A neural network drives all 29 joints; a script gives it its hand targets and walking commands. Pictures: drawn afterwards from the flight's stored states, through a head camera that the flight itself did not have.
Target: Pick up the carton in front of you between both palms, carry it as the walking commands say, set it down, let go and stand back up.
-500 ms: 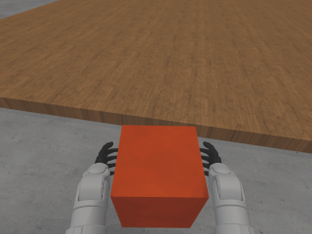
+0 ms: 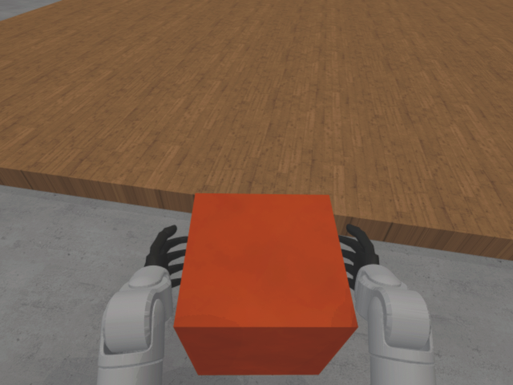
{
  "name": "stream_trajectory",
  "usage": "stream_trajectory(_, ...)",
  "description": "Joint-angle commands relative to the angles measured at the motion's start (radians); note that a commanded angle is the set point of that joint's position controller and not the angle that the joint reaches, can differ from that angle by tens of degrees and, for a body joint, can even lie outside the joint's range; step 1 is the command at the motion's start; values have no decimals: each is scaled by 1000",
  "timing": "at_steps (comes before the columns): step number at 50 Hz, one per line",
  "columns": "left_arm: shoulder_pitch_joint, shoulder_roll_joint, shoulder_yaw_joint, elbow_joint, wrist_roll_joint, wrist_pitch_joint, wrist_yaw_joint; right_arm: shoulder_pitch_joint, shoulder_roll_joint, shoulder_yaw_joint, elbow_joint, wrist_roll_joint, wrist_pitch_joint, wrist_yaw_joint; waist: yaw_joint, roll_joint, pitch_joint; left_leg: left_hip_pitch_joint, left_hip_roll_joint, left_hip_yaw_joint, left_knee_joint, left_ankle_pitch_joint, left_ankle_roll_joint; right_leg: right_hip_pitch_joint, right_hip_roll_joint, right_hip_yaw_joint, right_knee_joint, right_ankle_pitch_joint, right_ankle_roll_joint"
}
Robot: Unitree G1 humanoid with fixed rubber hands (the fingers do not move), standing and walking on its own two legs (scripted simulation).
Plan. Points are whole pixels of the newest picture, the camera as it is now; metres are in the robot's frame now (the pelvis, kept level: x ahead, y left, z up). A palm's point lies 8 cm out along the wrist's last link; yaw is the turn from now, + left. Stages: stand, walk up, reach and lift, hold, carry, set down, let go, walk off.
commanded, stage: carry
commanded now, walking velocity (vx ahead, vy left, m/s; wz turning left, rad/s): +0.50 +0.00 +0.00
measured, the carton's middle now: (260, 289) +0.29 +0.00 +0.01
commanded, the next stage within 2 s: none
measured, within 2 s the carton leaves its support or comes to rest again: neither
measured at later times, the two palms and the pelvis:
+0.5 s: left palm (221, 165) +0.55 +0.08 +0.07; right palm (359, 169) +0.55 -0.22 +0.06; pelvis +0.28 -0.06 -0.01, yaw +1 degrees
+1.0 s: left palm (227, 70) +0.94 +0.10 +0.12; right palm (329, 74) +0.91 -0.20 +0.13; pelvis +0.61 -0.03 -0.01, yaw -3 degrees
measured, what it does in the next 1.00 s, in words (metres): walks ahead: right foot, then left foot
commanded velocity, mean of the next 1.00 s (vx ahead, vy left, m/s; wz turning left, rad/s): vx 0.50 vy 0.00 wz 0.00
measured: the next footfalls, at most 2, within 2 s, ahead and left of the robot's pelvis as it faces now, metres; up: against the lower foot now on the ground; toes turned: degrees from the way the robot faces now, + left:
right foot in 0.38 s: +0.37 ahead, -0.14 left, +0.00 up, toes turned -14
left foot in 0.86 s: +0.72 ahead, +0.04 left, +0.00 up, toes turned +9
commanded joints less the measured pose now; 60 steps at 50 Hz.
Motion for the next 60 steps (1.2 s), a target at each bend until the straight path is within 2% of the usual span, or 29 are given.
stream_trajectory(1,-427,-860,-707,-127,-403,37,-252,-351,874,722,-96,357,46,216,-29,123,-254,581,219,-261,-189,-110,64,-346,-58,-87,281,41,-38)
stream_trajectory(2,-454,-851,-714,-160,-419,58,-258,-330,880,706,-82,335,53,212,-36,328,-220,682,428,-619,-241,-143,191,-618,33,-133,471,-116,-11)
stream_trajectory(3,-480,-851,-719,-174,-439,73,-264,-337,905,700,-100,335,62,209,-37,260,-172,640,481,-679,-233,-71,255,-684,-14,-42,583,-166,-32)
stream_trajectory(4,-522,-854,-724,-185,-458,80,-269,-386,908,703,-138,349,72,206,-40,173,-145,589,462,-623,-222,17,255,-712,-50,-27,644,-155,-40)
stream_trajectory(6,-537,-858,-716,-174,-474,88,-269,-468,898,713,-182,383,92,203,-35,69,-135,498,404,-464,-268,-13,197,-671,-87,-18,582,-53,-37)
stream_trajectory(8,-532,-861,-707,-160,-468,94,-258,-492,886,722,-190,408,106,206,-33,102,-124,442,340,-312,-299,33,156,-590,-66,-69,443,44,-14)
stream_trajectory(10,-494,-851,-690,-140,-446,101,-243,-478,877,729,-174,425,120,213,-30,141,-116,417,292,-213,-288,106,142,-525,-43,-113,315,108,0)
stream_trajectory(15,-473,-842,-662,-116,-403,118,-224,-466,852,719,-138,430,141,231,-28,200,-66,339,255,-81,-235,230,92,-328,1,-210,95,270,-16)
stream_trajectory(18,-464,-846,-648,-98,-395,121,-227,-474,848,721,-139,422,146,234,-3,142,-126,213,187,49,55,380,39,18,67,-298,32,215,-37)
stream_trajectory(19,-452,-846,-644,-89,-391,121,-230,-478,836,717,-136,418,148,234,18,70,-187,82,157,55,261,292,12,211,-28,-163,18,134,-51)
stream_trajectory(20,-448,-830,-636,-74,-383,118,-231,-495,844,724,-151,417,155,234,28,-185,-263,-167,54,38,588,30,-44,385,-330,339,-148,-116,-167)
stream_trajectory(21,-447,-852,-640,-64,-391,112,-232,-504,850,725,-149,420,156,237,21,-260,-245,-351,7,-69,757,-212,-27,418,-412,561,-258,-48,-241)
stream_trajectory(22,-468,-886,-650,-89,-401,107,-235,-509,885,730,-141,422,146,239,14,-181,-238,-380,84,-149,834,-195,7,382,-398,470,-232,66,-228)
stream_trajectory(24,-511,-958,-680,-134,-418,84,-243,-516,936,735,-157,419,121,243,7,-16,-229,-362,151,-176,800,-72,31,277,-336,286,-205,219,-175)
stream_trajectory(25,-522,-979,-694,-155,-428,73,-247,-506,951,742,-167,413,107,240,5,-5,-227,-327,162,-175,741,-19,28,234,-308,197,-220,255,-145)
stream_trajectory(28,-513,-979,-716,-197,-454,55,-257,-460,987,756,-177,390,75,222,8,-74,-231,-301,130,-115,618,55,12,226,-249,45,-231,339,-127)
stream_trajectory(33,-455,-902,-721,-224,-464,57,-270,-391,937,759,-206,356,65,195,10,-93,-159,-373,104,-45,362,158,-4,308,-218,-51,-240,497,-140)
stream_trajectory(39,-520,-773,-690,-303,-449,101,-242,-502,815,752,-319,404,121,190,15,-120,-45,-237,53,32,89,276,37,282,-187,-146,-224,613,-120)
stream_trajectory(42,-605,-683,-671,-301,-438,141,-220,-583,718,722,-310,418,163,189,-9,-111,-108,15,-16,90,25,247,61,262,-153,-225,15,812,-86)
stream_trajectory(43,-644,-648,-664,-294,-434,156,-213,-602,683,703,-284,417,175,188,-31,-55,-174,218,-40,105,10,173,59,173,-108,-254,210,743,-67)
stream_trajectory(44,-693,-614,-655,-277,-434,170,-206,-634,650,682,-269,414,190,187,-66,53,-267,431,128,-112,22,20,66,-2,-91,-224,450,439,-47)
stream_trajectory(45,-745,-627,-661,-266,-453,189,-198,-677,601,657,-235,410,197,186,-51,320,-333,650,395,-618,-93,-155,230,-366,58,-169,748,65,-11)
stream_trajectory(46,-803,-620,-644,-238,-459,199,-192,-712,631,661,-212,434,210,181,-60,326,-300,622,405,-733,-189,-70,252,-499,74,-46,900,-124,-32)
stream_trajectory(47,-854,-652,-636,-220,-471,206,-189,-773,643,658,-217,450,219,181,-52,275,-280,576,388,-609,-157,56,247,-538,21,1,962,-99,-61)
stream_trajectory(48,-889,-673,-625,-205,-478,210,-186,-820,680,660,-209,470,225,182,-50,149,-272,521,365,-514,-126,173,229,-544,-14,14,932,-46,-74)
stream_trajectory(49,-919,-701,-618,-178,-479,213,-184,-875,709,660,-204,483,228,183,-50,80,-254,444,345,-424,-125,254,206,-523,-43,21,869,1,-77)
stream_trajectory(50,-949,-719,-611,-150,-475,213,-181,-925,731,659,-187,492,228,184,-33,87,-269,405,325,-360,-139,248,185,-492,-59,21,811,42,-71)
stream_trajectory(53,-1053,-750,-603,-65,-467,206,-175,-1044,763,647,-110,506,225,191,-27,118,-277,386,294,-260,-161,278,193,-499,-48,-24,701,86,-56)
stream_trajectory(60,-1271,-790,-555,109,-484,200,-160,-1236,783,573,81,510,223,184,-72,153,-216,481,209,-113,-113,500,192,-550,-5,-121,310,237,-41)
